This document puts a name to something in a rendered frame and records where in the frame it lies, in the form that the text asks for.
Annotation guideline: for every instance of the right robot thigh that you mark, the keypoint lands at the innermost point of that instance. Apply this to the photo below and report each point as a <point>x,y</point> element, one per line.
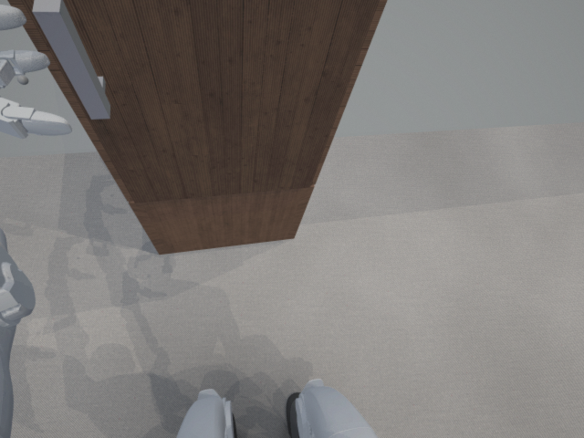
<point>323,412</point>

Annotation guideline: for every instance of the robot left hand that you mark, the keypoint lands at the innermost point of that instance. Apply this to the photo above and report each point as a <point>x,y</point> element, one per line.
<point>16,120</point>

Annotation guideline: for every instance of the left robot upper arm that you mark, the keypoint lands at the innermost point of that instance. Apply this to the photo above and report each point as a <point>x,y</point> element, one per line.
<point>17,300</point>

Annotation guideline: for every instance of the cupboard door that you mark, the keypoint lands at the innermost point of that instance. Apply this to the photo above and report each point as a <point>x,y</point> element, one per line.
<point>218,97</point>

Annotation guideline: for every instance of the handle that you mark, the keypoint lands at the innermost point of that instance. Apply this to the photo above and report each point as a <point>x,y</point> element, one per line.
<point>58,27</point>

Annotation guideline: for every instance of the robot right shin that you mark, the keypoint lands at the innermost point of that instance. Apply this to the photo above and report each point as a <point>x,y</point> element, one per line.
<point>311,384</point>

